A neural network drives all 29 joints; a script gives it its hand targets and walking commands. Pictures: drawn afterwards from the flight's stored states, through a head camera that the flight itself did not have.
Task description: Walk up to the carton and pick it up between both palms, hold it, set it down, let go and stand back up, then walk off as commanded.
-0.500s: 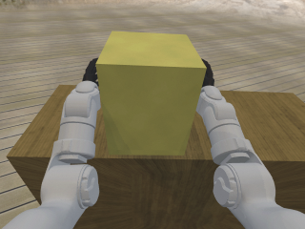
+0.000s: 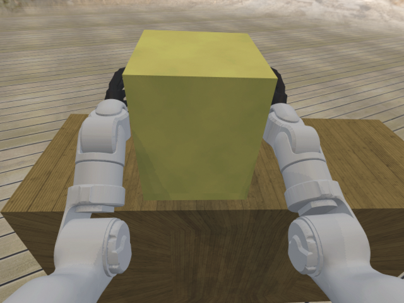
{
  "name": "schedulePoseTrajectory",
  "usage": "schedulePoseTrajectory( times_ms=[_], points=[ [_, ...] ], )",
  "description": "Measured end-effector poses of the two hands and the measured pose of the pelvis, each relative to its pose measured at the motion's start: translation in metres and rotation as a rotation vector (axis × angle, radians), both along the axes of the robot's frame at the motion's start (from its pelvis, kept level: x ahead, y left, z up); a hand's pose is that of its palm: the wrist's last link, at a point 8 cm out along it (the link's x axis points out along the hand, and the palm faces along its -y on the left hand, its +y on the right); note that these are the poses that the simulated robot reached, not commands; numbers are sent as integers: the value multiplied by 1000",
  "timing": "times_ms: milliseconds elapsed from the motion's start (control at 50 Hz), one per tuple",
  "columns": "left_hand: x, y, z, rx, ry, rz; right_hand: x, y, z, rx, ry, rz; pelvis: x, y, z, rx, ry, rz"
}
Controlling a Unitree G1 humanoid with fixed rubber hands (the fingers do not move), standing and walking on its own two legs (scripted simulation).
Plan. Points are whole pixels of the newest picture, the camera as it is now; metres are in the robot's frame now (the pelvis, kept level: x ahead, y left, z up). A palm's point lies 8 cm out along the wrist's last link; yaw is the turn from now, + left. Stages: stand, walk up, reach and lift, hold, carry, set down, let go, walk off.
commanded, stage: hold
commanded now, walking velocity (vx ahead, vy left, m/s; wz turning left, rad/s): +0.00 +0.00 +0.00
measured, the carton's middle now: (196, 116) +0.40 +0.02 +0.23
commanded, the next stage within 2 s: none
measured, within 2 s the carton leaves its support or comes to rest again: neither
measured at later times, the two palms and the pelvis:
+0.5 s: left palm (116, 108) +0.38 +0.17 +0.26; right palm (275, 109) +0.39 -0.12 +0.26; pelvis +0.00 +0.00 +0.00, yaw +0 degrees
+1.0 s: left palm (118, 112) +0.38 +0.17 +0.25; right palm (274, 114) +0.39 -0.12 +0.25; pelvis +0.00 +0.00 +0.00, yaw +0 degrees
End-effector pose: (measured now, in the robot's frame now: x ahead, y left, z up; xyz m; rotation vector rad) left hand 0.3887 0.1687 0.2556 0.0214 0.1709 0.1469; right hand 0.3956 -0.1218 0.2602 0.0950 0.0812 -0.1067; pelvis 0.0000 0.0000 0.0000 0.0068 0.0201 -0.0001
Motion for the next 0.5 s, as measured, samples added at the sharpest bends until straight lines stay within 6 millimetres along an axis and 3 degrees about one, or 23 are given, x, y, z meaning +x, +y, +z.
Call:
schedulePoseTrajectory(
  times_ms=[100,260,400,500],
  points=[
    [0,0,-9,2,51,0,1,0,-10,-4,52,1,0,0,0,0,0,0],
    [-4,-1,7,4,-11,6,-2,-1,6,4,-8,6,0,0,0,0,-1,0],
    [-2,-2,-11,13,67,-3,-1,-2,-13,-1,73,2,-1,1,0,-1,-2,0],
    [-4,-1,0,-2,12,6,-2,-1,1,-7,20,7,0,0,0,-1,-1,0]
  ],
)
